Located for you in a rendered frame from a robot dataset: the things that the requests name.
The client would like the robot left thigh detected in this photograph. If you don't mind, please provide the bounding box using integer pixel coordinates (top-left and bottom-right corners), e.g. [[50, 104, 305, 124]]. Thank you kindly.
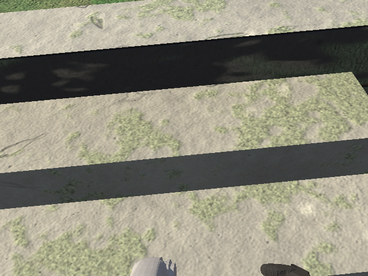
[[130, 257, 177, 276]]

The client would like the right robot hand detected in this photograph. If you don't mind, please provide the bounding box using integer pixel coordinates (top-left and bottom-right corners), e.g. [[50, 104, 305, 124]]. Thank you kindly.
[[260, 263, 310, 276]]

